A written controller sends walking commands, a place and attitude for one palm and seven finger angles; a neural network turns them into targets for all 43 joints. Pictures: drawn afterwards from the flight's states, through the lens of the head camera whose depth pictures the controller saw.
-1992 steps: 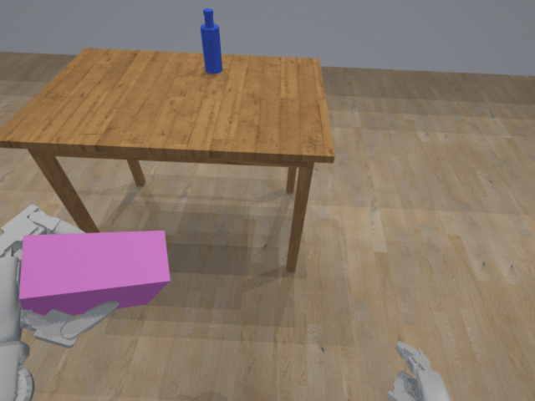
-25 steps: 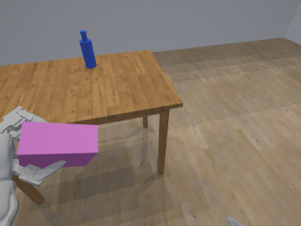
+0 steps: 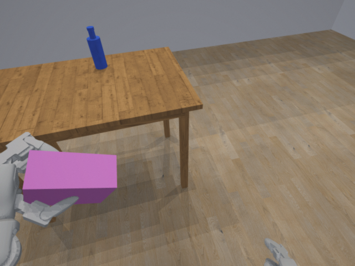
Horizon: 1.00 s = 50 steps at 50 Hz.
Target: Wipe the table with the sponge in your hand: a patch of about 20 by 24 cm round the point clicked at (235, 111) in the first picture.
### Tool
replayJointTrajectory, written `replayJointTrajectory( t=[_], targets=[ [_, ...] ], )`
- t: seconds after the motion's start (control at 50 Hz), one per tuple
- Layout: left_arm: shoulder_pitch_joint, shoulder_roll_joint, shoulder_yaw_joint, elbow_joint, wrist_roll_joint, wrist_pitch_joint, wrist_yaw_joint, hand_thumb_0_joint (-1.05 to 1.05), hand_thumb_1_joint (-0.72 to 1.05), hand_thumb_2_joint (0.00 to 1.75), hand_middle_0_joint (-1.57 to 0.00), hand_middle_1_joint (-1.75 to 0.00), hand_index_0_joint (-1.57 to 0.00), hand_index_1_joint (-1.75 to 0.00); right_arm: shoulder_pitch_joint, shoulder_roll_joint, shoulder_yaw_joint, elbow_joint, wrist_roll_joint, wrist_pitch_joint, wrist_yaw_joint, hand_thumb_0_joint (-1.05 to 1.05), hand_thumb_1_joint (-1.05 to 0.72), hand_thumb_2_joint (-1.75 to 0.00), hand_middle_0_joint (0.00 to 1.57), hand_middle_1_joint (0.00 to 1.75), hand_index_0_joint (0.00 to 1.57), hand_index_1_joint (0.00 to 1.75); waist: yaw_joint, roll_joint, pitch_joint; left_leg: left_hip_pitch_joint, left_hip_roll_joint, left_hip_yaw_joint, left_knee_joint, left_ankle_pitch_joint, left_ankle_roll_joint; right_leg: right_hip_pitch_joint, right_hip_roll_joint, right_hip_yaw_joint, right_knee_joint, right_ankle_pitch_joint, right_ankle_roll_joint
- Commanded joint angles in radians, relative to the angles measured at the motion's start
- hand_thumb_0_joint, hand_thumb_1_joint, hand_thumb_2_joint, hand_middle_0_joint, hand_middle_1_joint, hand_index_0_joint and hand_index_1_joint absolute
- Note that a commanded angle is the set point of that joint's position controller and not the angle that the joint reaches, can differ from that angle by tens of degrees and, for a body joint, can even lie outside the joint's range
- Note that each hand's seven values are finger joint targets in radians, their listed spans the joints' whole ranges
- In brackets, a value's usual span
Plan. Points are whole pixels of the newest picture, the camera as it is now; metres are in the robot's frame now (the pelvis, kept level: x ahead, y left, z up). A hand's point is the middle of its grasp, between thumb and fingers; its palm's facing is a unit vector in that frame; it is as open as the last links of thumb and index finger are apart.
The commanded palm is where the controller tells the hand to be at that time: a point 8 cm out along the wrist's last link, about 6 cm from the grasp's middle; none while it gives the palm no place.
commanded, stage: stop stepping back and stand still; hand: left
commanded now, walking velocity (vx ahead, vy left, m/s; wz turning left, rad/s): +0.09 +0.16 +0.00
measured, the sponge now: (84, 180) +0.23 +0.19 +0.15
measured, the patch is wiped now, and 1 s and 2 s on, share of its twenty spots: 1.00 1.00 1.00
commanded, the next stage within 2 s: stand and wait in 0.20 s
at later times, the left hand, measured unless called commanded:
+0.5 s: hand (40, 170) +0.23 +0.26 +0.18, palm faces +0.39 -0.84 -0.36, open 10.2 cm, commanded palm +0.18 +0.30 +0.20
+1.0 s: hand (36, 169) +0.24 +0.26 +0.18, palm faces +0.37 -0.86 -0.35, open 10.2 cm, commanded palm +0.19 +0.31 +0.20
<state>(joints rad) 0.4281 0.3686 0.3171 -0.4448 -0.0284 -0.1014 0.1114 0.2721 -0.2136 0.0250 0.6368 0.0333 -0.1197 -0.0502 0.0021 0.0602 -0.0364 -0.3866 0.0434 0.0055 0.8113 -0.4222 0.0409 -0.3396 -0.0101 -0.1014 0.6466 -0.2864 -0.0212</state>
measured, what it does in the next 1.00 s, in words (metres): steps on the spot: left foot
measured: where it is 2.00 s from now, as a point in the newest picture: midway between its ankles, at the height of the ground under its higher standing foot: outside the picture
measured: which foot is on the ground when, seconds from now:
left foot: up 0.00-0.22, down 0.24-1.00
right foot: down 0.00-1.00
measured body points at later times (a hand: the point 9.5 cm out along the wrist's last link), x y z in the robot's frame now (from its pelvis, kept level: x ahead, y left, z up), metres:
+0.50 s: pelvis +0.03 +0.02 +0.02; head +0.02 +0.02 +0.47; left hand +0.21 +0.30 +0.20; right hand +0.20 -0.22 -0.06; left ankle +0.02 +0.13 -0.72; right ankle +0.03 -0.10 -0.72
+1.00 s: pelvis +0.02 +0.03 +0.02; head +0.01 +0.03 +0.47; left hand +0.21 +0.31 +0.19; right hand +0.19 -0.21 -0.05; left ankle +0.02 +0.13 -0.72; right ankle +0.04 -0.10 -0.72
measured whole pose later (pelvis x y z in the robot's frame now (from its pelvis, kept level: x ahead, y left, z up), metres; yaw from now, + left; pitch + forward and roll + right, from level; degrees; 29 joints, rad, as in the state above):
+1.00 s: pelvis +0.02 +0.03 +0.02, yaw -1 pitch -1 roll -1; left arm 0.48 0.35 0.28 -0.46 -0.07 -0.07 0.16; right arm 0.20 -0.21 0.02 0.59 0.02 -0.04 -0.07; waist 0.00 0.02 -0.02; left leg -0.18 0.03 0.07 0.48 -0.27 0.01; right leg -0.19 -0.03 -0.07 0.42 -0.20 0.02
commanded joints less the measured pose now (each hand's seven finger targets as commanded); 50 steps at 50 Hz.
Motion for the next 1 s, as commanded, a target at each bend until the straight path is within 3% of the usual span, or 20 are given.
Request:
replayJointTrajectory(
  t=[0.0,0.02,0.04,0.08,0.12,0.16,0.18,0.2,0.22,0.24,0.26,0.28,0.32,0.34,0.38,0.44,0.48,0.7,0.88,0.98],
  targets=[
    [-0.127,0.209,0.134,-0.232,-0.050,-0.084,0.008,0.00,0.10,1.30,-1.20,-1.60,-1.20,-1.60,-0.133,-0.125,-0.075,-0.155,0.004,-0.022,-0.004,0.00,-0.90,-0.90,0.20,0.30,0.20,0.30,-0.020,-0.240,-0.025,-0.265,-0.007,-0.101,0.453,0.079,-0.024,0.089,-0.364,0.562,-0.466,-0.257,-0.162],
    [-0.111,0.218,0.148,-0.266,-0.052,-0.095,0.007,0.00,0.10,1.30,-1.20,-1.60,-1.20,-1.60,-0.138,-0.122,-0.073,-0.148,0.002,-0.006,-0.001,0.00,-0.90,-0.90,0.20,0.30,0.20,0.30,-0.022,-0.138,-0.011,-0.247,0.023,-0.099,0.409,0.096,-0.025,0.047,-0.370,0.503,-0.458,-0.231,-0.171],
    [-0.079,0.228,0.167,-0.268,-0.052,-0.095,0.009,0.00,0.10,1.30,-1.20,-1.60,-1.20,-1.60,-0.143,-0.107,-0.068,-0.148,0.000,0.015,0.000,0.00,-0.90,-0.90,0.20,0.30,0.20,0.30,-0.027,-0.096,-0.008,-0.181,0.043,-0.091,0.310,0.098,-0.021,-0.011,-0.349,0.405,-0.442,-0.210,-0.145],
    [-0.028,0.208,0.155,-0.273,-0.048,-0.100,0.021,0.00,0.10,1.30,-1.20,-1.60,-1.20,-1.60,-0.164,-0.084,-0.052,-0.157,-0.006,0.020,-0.007,0.00,-0.90,-0.90,0.20,0.30,0.20,0.30,-0.024,-0.127,-0.017,-0.020,0.038,-0.013,0.067,0.104,-0.009,-0.075,-0.303,0.288,-0.425,-0.204,-0.111],
    [0.008,0.205,0.149,-0.298,-0.042,-0.098,0.045,0.00,0.10,1.30,-1.20,-1.60,-1.20,-1.60,-0.176,-0.082,-0.055,-0.176,-0.012,0.006,-0.020,0.00,-0.90,-0.90,0.20,0.30,0.20,0.30,-0.007,-0.150,-0.063,0.114,0.009,0.050,-0.167,0.091,0.004,-0.029,-0.293,0.269,-0.387,-0.230,-0.104],
    [0.033,0.191,0.134,-0.293,-0.043,-0.092,0.060,0.00,0.10,1.30,-1.20,-1.60,-1.20,-1.60,-0.172,-0.089,-0.055,-0.188,-0.016,-0.008,-0.034,0.00,-0.90,-0.90,0.20,0.30,0.20,0.30,-0.009,-0.060,-0.061,0.214,-0.030,0.080,-0.342,0.072,0.013,-0.003,-0.225,0.237,-0.321,-0.229,-0.073],
    [0.019,0.195,0.133,-0.309,-0.047,-0.095,0.066,0.00,0.10,1.30,-1.20,-1.60,-1.20,-1.60,-0.169,-0.109,-0.064,-0.196,-0.019,-0.015,-0.038,0.00,-0.90,-0.90,0.20,0.30,0.20,0.30,-0.009,-0.030,-0.055,0.210,0.005,0.015,-0.410,0.039,0.031,0.019,-0.188,0.216,-0.257,-0.207,-0.048],
    [0.012,0.186,0.129,-0.322,-0.050,-0.096,0.069,0.00,0.10,1.30,-1.20,-1.60,-1.20,-1.60,-0.170,-0.136,-0.075,-0.205,-0.020,-0.020,-0.038,0.00,-0.90,-0.90,0.20,0.30,0.20,0.30,-0.004,0.052,-0.058,0.213,0.071,-0.089,-0.434,0.074,0.061,0.019,-0.124,0.168,-0.171,-0.142,-0.019],
    [0.025,0.184,0.136,-0.323,-0.049,-0.090,0.072,0.00,0.10,1.30,-1.20,-1.60,-1.20,-1.60,-0.171,-0.153,-0.081,-0.212,-0.014,-0.023,-0.036,0.00,-0.90,-0.90,0.20,0.30,0.20,0.30,0.007,0.089,-0.072,0.220,0.125,-0.160,-0.419,0.202,0.079,0.019,-0.062,0.105,-0.086,-0.019,0.009],
    [0.066,0.192,0.139,-0.280,-0.051,-0.078,0.071,0.00,0.10,1.30,-1.20,-1.60,-1.20,-1.60,-0.161,-0.143,-0.076,-0.205,-0.001,-0.019,-0.033,0.00,-0.90,-0.90,0.20,0.30,0.20,0.30,0.006,0.098,-0.078,0.177,0.149,-0.181,-0.436,0.139,0.079,0.031,-0.047,0.077,-0.079,-0.053,0.032],
    [0.042,0.176,0.130,-0.294,-0.044,-0.072,0.070,0.00,0.10,1.30,-1.20,-1.60,-1.20,-1.60,-0.171,-0.125,-0.066,-0.204,0.000,-0.019,-0.032,0.00,-0.90,-0.90,0.20,0.30,0.20,0.30,0.001,0.083,-0.052,0.102,0.125,-0.159,-0.446,0.102,0.063,0.086,-0.036,0.063,-0.108,-0.028,0.037],
    [0.037,0.171,0.132,-0.265,-0.042,-0.070,0.070,0.00,0.10,1.30,-1.20,-1.60,-1.20,-1.60,-0.172,-0.130,-0.066,-0.201,-0.002,-0.024,-0.032,0.00,-0.90,-0.90,0.20,0.30,0.20,0.30,0.003,0.011,-0.019,0.050,0.095,-0.122,-0.408,0.115,0.046,0.123,-0.044,0.079,-0.166,0.027,0.032],
    [0.011,0.164,0.121,-0.250,-0.044,-0.070,0.067,0.00,0.10,1.30,-1.20,-1.60,-1.20,-1.60,-0.159,-0.130,-0.075,-0.193,-0.003,-0.029,-0.025,0.00,-0.90,-0.90,0.20,0.30,0.20,0.30,-0.008,-0.151,-0.044,0.068,0.027,-0.028,-0.272,0.200,0.006,0.155,-0.135,0.200,-0.255,0.126,-0.006],
    [-0.010,0.160,0.107,-0.249,-0.045,-0.067,0.066,0.00,0.10,1.30,-1.20,-1.60,-1.20,-1.60,-0.167,-0.130,-0.073,-0.190,-0.003,-0.030,-0.023,0.00,-0.90,-0.90,0.20,0.30,0.20,0.30,-0.015,-0.155,-0.039,0.089,0.011,-0.010,-0.261,0.231,-0.008,0.147,-0.174,0.229,-0.268,0.174,-0.027],
    [-0.027,0.161,0.106,-0.269,-0.045,-0.074,0.068,0.00,0.10,1.30,-1.20,-1.60,-1.20,-1.60,-0.170,-0.125,-0.070,-0.184,-0.009,-0.029,-0.022,0.00,-0.90,-0.90,0.20,0.30,0.20,0.30,-0.011,-0.089,-0.074,0.151,0.022,-0.010,-0.315,0.330,-0.012,0.176,-0.163,0.189,-0.227,0.285,-0.023],
    [-0.010,0.153,0.094,-0.278,-0.040,-0.069,0.068,0.00,0.10,1.30,-1.20,-1.60,-1.20,-1.60,-0.190,-0.127,-0.062,-0.199,-0.011,-0.022,-0.022,0.00,-0.90,-0.90,0.20,0.30,0.20,0.30,0.000,0.043,-0.069,0.215,0.077,-0.072,-0.377,0.468,0.003,0.144,-0.079,0.098,-0.170,0.277,0.015],
    [-0.023,0.148,0.090,-0.285,-0.039,-0.068,0.068,0.00,0.10,1.30,-1.20,-1.60,-1.20,-1.60,-0.191,-0.122,-0.058,-0.201,-0.011,-0.014,-0.019,0.00,-0.90,-0.90,0.20,0.30,0.20,0.30,0.005,0.029,-0.079,0.215,0.093,-0.080,-0.393,0.488,0.004,0.160,-0.051,0.077,-0.166,0.267,0.025],
    [-0.029,0.139,0.085,-0.273,-0.049,-0.051,0.062,0.00,0.10,1.30,-1.20,-1.60,-1.20,-1.60,-0.194,-0.110,-0.044,-0.215,-0.018,0.010,-0.022,0.00,-0.90,-0.90,0.20,0.30,0.20,0.30,0.003,0.022,-0.115,0.228,0.078,-0.043,-0.405,0.509,-0.019,0.223,-0.049,0.088,-0.209,0.340,0.022],
    [-0.036,0.137,0.078,-0.235,-0.050,-0.043,0.063,0.00,0.10,1.30,-1.20,-1.60,-1.20,-1.60,-0.202,-0.111,-0.040,-0.215,-0.017,0.023,-0.029,0.00,-0.90,-0.90,0.20,0.30,0.20,0.30,0.003,0.003,-0.057,0.171,0.067,-0.039,-0.447,0.344,-0.024,0.206,-0.049,0.102,-0.258,0.252,0.022],
    [-0.036,0.139,0.081,-0.235,-0.048,-0.050,0.068,0.00,0.10,1.30,-1.20,-1.60,-1.20,-1.60,-0.201,-0.114,-0.045,-0.213,-0.018,0.022,-0.034,0.00,-0.90,-0.90,0.20,0.30,0.20,0.30,0.003,0.005,-0.063,0.159,0.054,-0.034,-0.448,0.286,-0.024,0.211,-0.056,0.112,-0.276,0.219,0.018]
  ],
)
